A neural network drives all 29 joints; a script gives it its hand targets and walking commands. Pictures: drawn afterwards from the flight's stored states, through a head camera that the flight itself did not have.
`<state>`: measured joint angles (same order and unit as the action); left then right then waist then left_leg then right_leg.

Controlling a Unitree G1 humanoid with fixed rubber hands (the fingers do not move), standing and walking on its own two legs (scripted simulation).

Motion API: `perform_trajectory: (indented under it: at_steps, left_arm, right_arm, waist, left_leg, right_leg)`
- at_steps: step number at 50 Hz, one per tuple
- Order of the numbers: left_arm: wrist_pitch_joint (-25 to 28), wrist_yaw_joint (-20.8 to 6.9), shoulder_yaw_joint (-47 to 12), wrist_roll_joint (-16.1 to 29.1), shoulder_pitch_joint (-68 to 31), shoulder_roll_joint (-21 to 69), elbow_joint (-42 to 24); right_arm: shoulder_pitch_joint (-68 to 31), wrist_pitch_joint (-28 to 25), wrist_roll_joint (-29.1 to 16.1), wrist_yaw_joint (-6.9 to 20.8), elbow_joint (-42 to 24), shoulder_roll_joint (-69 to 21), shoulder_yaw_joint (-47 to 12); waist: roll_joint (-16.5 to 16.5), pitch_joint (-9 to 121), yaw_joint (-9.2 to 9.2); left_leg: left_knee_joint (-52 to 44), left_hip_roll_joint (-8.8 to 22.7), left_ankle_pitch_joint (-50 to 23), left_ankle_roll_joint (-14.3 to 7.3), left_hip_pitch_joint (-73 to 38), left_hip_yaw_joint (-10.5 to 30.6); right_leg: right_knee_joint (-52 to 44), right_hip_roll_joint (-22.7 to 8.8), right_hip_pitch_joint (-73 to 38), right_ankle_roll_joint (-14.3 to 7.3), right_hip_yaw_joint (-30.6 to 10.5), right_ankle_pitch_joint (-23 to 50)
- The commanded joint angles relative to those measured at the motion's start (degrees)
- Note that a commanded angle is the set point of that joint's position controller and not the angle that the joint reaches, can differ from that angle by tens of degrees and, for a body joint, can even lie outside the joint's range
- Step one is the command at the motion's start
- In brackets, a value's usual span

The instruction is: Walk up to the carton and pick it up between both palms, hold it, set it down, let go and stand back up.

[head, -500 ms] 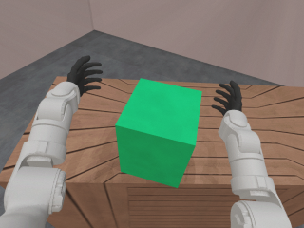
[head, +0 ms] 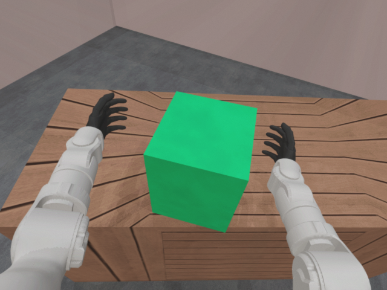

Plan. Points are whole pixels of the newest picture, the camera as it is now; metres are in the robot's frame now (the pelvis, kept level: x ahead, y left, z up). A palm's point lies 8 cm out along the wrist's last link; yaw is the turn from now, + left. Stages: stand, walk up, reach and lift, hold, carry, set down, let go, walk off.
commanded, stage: reach and lift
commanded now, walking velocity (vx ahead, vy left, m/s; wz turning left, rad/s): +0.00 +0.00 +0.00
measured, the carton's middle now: (201, 163) +0.42 -0.04 -0.01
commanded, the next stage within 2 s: none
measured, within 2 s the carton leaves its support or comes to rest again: neither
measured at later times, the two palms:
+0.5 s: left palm (121, 138) +0.46 +0.15 +0.06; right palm (273, 167) +0.37 -0.20 +0.03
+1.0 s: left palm (140, 146) +0.44 +0.11 +0.05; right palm (263, 176) +0.35 -0.17 +0.02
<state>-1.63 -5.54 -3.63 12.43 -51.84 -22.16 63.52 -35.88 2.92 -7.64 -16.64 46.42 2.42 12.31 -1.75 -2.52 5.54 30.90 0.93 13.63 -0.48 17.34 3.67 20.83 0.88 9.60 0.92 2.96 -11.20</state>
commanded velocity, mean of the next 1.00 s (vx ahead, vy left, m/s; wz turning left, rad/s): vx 0.00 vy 0.00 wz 0.00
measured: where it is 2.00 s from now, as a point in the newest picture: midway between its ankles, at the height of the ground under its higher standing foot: outside the picture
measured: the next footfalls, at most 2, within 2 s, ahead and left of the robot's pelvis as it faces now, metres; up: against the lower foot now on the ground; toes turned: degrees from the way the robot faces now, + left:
none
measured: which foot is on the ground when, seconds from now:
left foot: down 0.00-1.00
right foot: down 0.00-1.00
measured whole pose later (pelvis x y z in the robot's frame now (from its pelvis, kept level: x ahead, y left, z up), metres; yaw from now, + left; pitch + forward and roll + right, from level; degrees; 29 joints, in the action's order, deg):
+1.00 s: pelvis +0.00 -0.01 +0.00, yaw +0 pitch +9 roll -3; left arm 8.3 -4.4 5.5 -2.5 -51.7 -9.3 70.4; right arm -35.9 -18.8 3.2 -18.4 61.2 -6.7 19.2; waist -3.3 3.0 5.5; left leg 31.9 0.9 13.0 0.3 28.0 3.7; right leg 25.5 0.7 22.0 0.9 3.0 -12.5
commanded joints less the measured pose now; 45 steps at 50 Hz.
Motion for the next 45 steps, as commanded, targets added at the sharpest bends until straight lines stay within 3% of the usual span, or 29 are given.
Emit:
perform_trajectory:
  at_steps: [1, 6, 7, 9, 11, 12, 13, 15, 16, 17, 20, 22, 23, 24, 25, 26, 28, 31, 32, 33, 34, 35, 37, 38, 39, 42, 43, 44, 45]
  left_arm:
    - [7.36, 0.32, -3.02, -0.51, -22.92, 1.59, -1.98]
    - [11.28, 1.01, -3.75, -0.52, -25.63, 2.21, 0.09]
    - [11.22, 1.32, -2.46, -1.47, -25.77, 1.68, 0.97]
    - [12.67, 1.28, -2.32, -1.59, -25.64, 1.83, 3.47]
    - [13.52, 0.86, -2.37, -1.19, -25.11, 2.68, 3.86]
    - [13.58, 0.51, -1.3, -2.06, -26.05, 1.16, 5.01]
    - [13.87, 0.32, 0.11, -2.96, -24.03, 1.68, 4.74]
    - [13.86, 0.09, 0.19, -3.03, -22.59, 1.68, 2.53]
    - [13.98, 0.33, 1.26, -3.63, -23.38, 2.39, 0.94]
    - [13.62, 0.05, 2.1, -4.38, -24.27, 1.63, 1.67]
    - [14.13, 0.08, 0.91, -4.22, -22.05, 4.92, -4.88]
    - [14.16, 0.17, 0.97, -4.95, -23.22, 6.06, -4.83]
    - [13.89, 0.29, 2.84, -6.2, -22.07, 6.0, -2.64]
    - [13.25, -0.07, 1.88, -7.14, -20.85, 9.2, -1.53]
    - [12.9, -0.3, 1.99, -7.57, -20.76, 9.26, -4.91]
    - [12.23, -0.96, 4.3, -9.4, -21.49, 7.03, -0.84]
    - [11.69, -0.98, 5.86, -11.63, -19.55, 11.31, -5.89]
    - [11.43, -0.22, 8.56, -13.95, -22.16, 10.35, -4.05]
    - [11.28, -0.06, 7.85, -14.15, -20.35, 11.97, -4.41]
    - [11.72, 0.49, 9.4, -14.42, -20.98, 10.54, -7.43]
    - [10.92, -0.41, 10.54, -14.19, -24.75, 10.62, -2.75]
    - [11.42, 0.87, 9.32, -14.52, -25.79, 12.56, -7.73]
    - [11.45, 1.25, 11.52, -16.67, -26.75, 11.63, -5.31]
    - [11.74, 1.36, 11.04, -17.76, -25.91, 13.25, -6.65]
    - [11.36, 1.27, 11.59, -17.08, -23.8, 13.49, -3.7]
    - [10.74, 1.89, 12.46, -19.93, -26.19, 15.18, -4.45]
    - [11.04, 1.92, 11.49, -19.13, -25.49, 15.27, -2.62]
    - [10.89, 1.54, 12.4, -19.13, -23.37, 16.18, -0.22]
    - [11.96, 1.39, 12.72, -19.86, -24.87, 16.28, -5.05]
  right_arm:
    - [-21.56, -8.34, 3.39, 1.1, -0.11, 3.77, -1.84]
    - [-24.23, -13.78, 1.06, 0.89, 5.33, 3.89, -2.64]
    - [-25.7, -14.25, 0.67, 0.78, 5.86, 3.97, -2.57]
    - [-26.45, -15.53, 0.93, 0.57, 6.65, 2.22, -3.03]
    - [-25.69, -16.78, 1.0, 0.34, 6.2, 1.48, -4.64]
    - [-24.67, -16.64, -0.07, 0.16, 8.64, 1.13, -5.03]
    - [-23.86, -17.71, -0.8, -0.11, 6.16, -0.14, -7.1]
    - [-21.88, -18.83, -0.3, -0.58, 7.74, 0.21, -5.24]
    - [-23.66, -19.87, -0.82, -0.66, 6.88, 0.16, -5.54]
    - [-24.08, -19.82, -0.58, -0.9, 7.52, -0.83, -6.55]
    - [-21.29, -22.08, 0.76, -1.75, 4.46, -2.14, -5.24]
    - [-22.29, -22.03, -0.68, -1.27, 7.31, -4.13, -6.13]
    - [-21.92, -22.09, 0.92, -1.2, 6.98, -3.72, -5.49]
    - [-20.55, -22.52, 1.54, -1.81, 10.4, -4.54, -4.59]
    - [-21.14, -23.08, 0.94, -1.84, 7.56, -4.26, -4.84]
    - [-20.78, -22.33, 2.4, -2.1, 11.36, -4.75, -4.97]
    - [-21.22, -23.51, 2.16, -1.66, 9.1, -7.13, -4.6]
    - [-21.92, -23.95, 5.31, -1.63, 11.86, -6.17, -1.52]
    - [-20.79, -24.84, 6.74, -1.98, 9.83, -5.95, -0.32]
    - [-21.13, -25.01, 6.42, -2.23, 8.51, -6.44, -1.03]
    - [-25.76, -23.63, 9.5, -2.79, 8.57, -9.21, 0.66]
    - [-26.21, -24.97, 9.94, -2.65, 7.48, -8.7, 2.14]
    - [-27.98, -24.11, 12.59, -2.27, 6.15, -9.0, 3.14]
    - [-25.09, -24.73, 13.84, -2.29, 7.26, -10.69, 4.01]
    - [-24.66, -24.7, 14.42, -2.22, 7.36, -10.04, 3.56]
    - [-26.05, -24.92, 15.07, -1.89, 10.54, -10.84, 4.97]
    - [-26.96, -24.57, 16.19, -1.83, 10.58, -12.04, 6.15]
    - [-25.37, -24.34, 15.77, -1.65, 11.0, -12.76, 4.88]
    - [-26.01, -24.73, 17.2, -1.44, 9.15, -13.42, 6.7]
  waist:
    - [8.39, 31.83, 11.89]
    - [10.15, 36.34, 10.62]
    - [8.31, 35.96, 9.76]
    - [9.69, 38.65, 7.9]
    - [5.0, 39.18, 9.49]
    - [7.92, 40.0, 8.65]
    - [5.92, 38.33, 6.63]
    - [6.75, 41.68, 8.55]
    - [8.83, 44.41, 7.63]
    - [7.56, 42.46, 6.84]
    - [7.76, 49.3, 9.58]
    - [8.8, 44.44, 7.62]
    - [7.15, 45.02, 7.03]
    - [8.12, 41.04, 9.05]
    - [10.58, 43.53, 7.8]
    - [6.65, 40.79, 7.46]
    - [9.23, 42.48, 5.85]
    - [6.33, 37.63, 6.66]
    - [7.78, 38.56, 7.54]
    - [6.77, 41.99, 5.51]
    - [3.01, 38.63, 6.59]
    - [6.82, 43.7, 7.63]
    - [3.5, 41.06, 5.67]
    - [5.36, 42.81, 7.16]
    - [3.12, 39.32, 6.95]
    - [7.34, 38.72, 5.4]
    - [5.8, 36.81, 6.5]
    - [4.16, 33.82, 4.88]
    - [3.78, 39.56, 5.44]
  left_leg:
    - [-2.05, 0.53, -11.38, 3.06, -10.39, -0.27]
    - [1.93, 0.26, -17.79, 4.56, -7.38, -0.36]
    - [1.93, 0.17, -17.46, 4.14, -7.31, -0.92]
    - [2.76, -0.07, -15.0, 3.87, -3.33, -1.68]
    - [3.76, -0.49, -15.81, 2.52, -1.39, -1.77]
    - [3.31, -0.98, -15.6, 2.68, -1.64, -2.09]
    - [4.33, -0.77, -17.26, 2.52, -0.26, -2.86]
    - [4.16, -1.13, -18.13, 2.88, -1.95, -1.61]
    - [4.68, -1.15, -21.06, 3.84, -2.44, -2.19]
    - [4.46, -1.53, -18.69, 3.23, -0.45, -2.53]
    - [5.47, -1.49, -25.99, 4.15, -4.44, -1.9]
    - [5.65, -0.99, -25.85, 4.21, -3.12, -1.74]
    - [5.21, -0.59, -26.52, 3.97, -4.52, -1.93]
    - [5.13, -0.6, -28.06, 4.52, -6.07, -1.74]
    - [5.61, -0.41, -29.17, 4.88, -6.96, -2.46]
    - [4.57, -0.79, -25.65, 3.91, -4.55, -2.8]
    - [4.24, -0.7, -27.79, 4.12, -6.72, -2.99]
    - [2.54, -0.53, -25.56, 3.93, -5.16, -3.17]
    - [2.27, -0.59, -25.04, 3.86, -6.89, -3.06]
    - [2.85, -0.71, -26.24, 3.55, -5.45, -4.11]
    - [2.12, -1.18, -18.6, 2.0, -0.83, -4.18]
    - [2.16, -0.91, -21.67, 2.59, -3.95, -3.5]
    - [2.11, -1.02, -18.42, 1.91, -1.95, -5.14]
    - [1.41, -1.08, -18.39, 1.94, -3.5, -4.76]
    - [0.32, -0.88, -17.03, 1.69, -2.12, -4.85]
    - [1.33, -0.62, -17.57, 2.49, -2.64, -5.39]
    - [0.65, -0.37, -15.19, 2.51, -2.68, -5.22]
    - [0.37, -0.58, -14.5, 2.08, -0.94, -5.91]
    - [0.38, -0.62, -14.9, 1.57, -2.51, -6.32]
  right_leg:
    - [0.42, 1.0, 14.05, -0.66, 1.47, 12.98]
    - [2.75, 1.35, 14.69, -0.93, 1.4, 17.24]
    - [2.52, 1.47, 15.03, -0.62, 1.34, 16.62]
    - [3.28, 0.73, 16.57, -0.87, 0.47, 15.3]
    - [4.91, 0.55, 13.1, 0.79, -0.09, 21.7]
    - [4.79, -0.01, 12.42, 0.43, -0.28, 21.35]
    - [5.67, -0.17, 10.33, 0.72, -0.96, 24.93]
    - [5.36, -0.09, 10.53, 1.0, -1.27, 26.52]
    - [5.52, 0.21, 11.07, 0.38, -0.7, 25.9]
    - [5.23, -0.4, 9.78, 1.05, -1.55, 26.93]
    - [6.53, 0.52, 9.2, 0.54, -0.83, 33.78]
    - [5.93, 0.6, 10.52, 0.48, -0.7, 30.39]
    - [5.4, 0.62, 11.93, 0.5, -0.29, 28.78]
    - [4.78, 1.18, 12.08, 0.28, -0.1, 31.14]
    - [4.76, 0.82, 11.59, 0.29, -0.49, 32.13]
    - [4.27, 0.27, 9.34, 0.82, -1.19, 31.63]
    - [4.78, 0.31, 9.05, 0.35, -0.14, 31.66]
    - [3.16, 0.66, 9.21, 0.78, -0.38, 28.6]
    - [2.74, 0.94, 10.16, 0.67, 0.18, 27.58]
    - [4.15, 0.86, 7.17, 1.05, -0.85, 32.0]
    - [3.88, -0.34, 7.13, 1.77, -1.8, 28.96]
    - [4.56, 0.75, 8.71, 1.05, 0.08, 27.56]
    - [4.61, 0.43, 6.77, 1.41, -0.54, 27.25]
    - [3.96, 0.5, 7.11, 1.5, -0.55, 27.72]
    - [3.86, 0.43, 6.4, 2.03, -0.67, 27.7]
    - [3.83, 0.58, 8.01, 1.0, -0.14, 23.33]
    - [2.48, 1.12, 8.77, 0.64, 0.02, 19.65]
    - [2.62, 0.62, 7.45, 0.92, -0.19, 19.27]
    - [2.91, 0.01, 6.61, 1.54, -0.23, 21.31]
